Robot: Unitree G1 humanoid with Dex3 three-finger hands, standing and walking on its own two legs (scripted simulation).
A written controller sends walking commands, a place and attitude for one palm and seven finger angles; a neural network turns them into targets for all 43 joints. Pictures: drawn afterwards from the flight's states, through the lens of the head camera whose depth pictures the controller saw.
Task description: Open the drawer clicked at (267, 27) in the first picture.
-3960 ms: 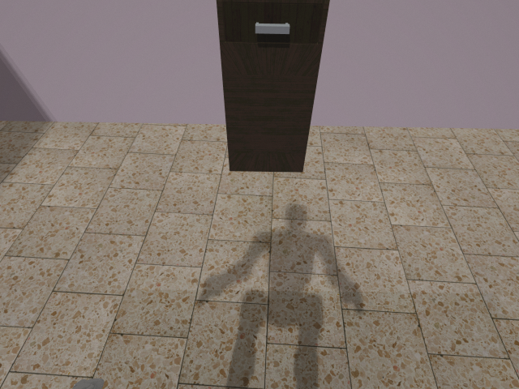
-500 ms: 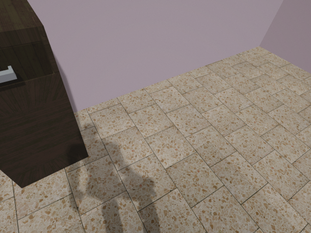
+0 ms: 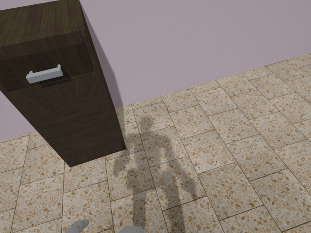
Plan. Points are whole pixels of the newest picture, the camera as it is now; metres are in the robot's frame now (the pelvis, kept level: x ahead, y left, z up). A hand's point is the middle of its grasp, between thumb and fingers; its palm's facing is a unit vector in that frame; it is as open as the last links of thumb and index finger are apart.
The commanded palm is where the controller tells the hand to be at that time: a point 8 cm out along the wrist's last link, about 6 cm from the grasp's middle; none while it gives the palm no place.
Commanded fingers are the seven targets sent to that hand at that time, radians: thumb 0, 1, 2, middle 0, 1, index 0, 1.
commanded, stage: turn to face it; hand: left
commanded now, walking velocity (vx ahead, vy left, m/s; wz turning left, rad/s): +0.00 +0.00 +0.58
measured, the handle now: (45, 72) +0.72 +0.48 +0.03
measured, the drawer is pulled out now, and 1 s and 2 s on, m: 0.00 0.00 0.00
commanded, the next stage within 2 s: take the last steps up to it in 0.46 s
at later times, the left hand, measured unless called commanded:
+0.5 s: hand out of the picture -0.10 +0.23 -0.18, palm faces +0.35 -0.90 -0.27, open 7.4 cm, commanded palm none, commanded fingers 0.00 0.90 0.90 -0.20 -0.30 -0.20 -0.30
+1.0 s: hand out of the picture -0.05 +0.16 -0.16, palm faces +0.42 -0.89 -0.19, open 7.3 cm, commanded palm none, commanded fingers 0.00 0.90 0.90 -0.20 -0.30 -0.20 -0.30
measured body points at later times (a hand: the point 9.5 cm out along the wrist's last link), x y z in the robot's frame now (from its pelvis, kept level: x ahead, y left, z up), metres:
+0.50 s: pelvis -0.02 +0.02 -0.01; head +0.01 +0.05 +0.44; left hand -0.12 +0.28 -0.16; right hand +0.20 -0.17 -0.12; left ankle -0.06 +0.13 -0.74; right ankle -0.01 -0.11 -0.69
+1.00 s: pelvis +0.03 +0.02 +0.01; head +0.04 +0.00 +0.46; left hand -0.07 +0.20 -0.14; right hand +0.12 -0.21 -0.16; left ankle +0.01 +0.16 -0.67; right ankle +0.03 -0.09 -0.74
